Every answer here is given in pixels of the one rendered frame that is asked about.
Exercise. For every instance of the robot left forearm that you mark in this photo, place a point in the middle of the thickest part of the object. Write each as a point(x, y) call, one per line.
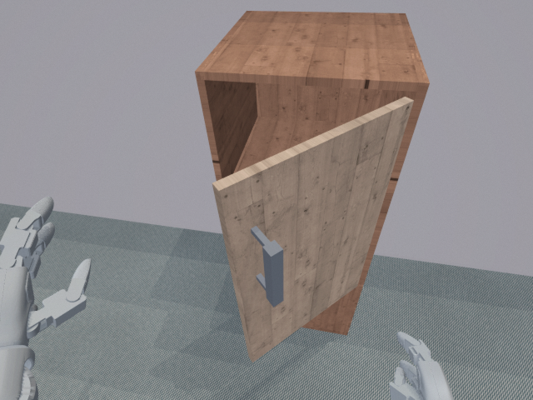
point(16, 379)

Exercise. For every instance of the left robot hand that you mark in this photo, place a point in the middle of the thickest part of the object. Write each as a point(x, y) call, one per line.
point(22, 244)

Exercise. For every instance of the right robot hand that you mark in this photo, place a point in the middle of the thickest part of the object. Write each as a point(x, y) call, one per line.
point(428, 379)

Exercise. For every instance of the cupboard door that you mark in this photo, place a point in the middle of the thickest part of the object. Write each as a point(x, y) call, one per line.
point(320, 201)

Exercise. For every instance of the handle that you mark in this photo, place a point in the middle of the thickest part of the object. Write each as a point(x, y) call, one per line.
point(273, 267)

